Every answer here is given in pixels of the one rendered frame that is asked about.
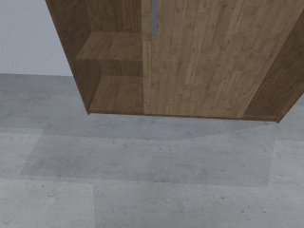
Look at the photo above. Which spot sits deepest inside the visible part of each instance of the wardrobe door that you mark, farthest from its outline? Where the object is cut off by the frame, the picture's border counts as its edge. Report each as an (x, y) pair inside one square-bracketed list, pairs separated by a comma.
[(209, 57), (284, 77)]

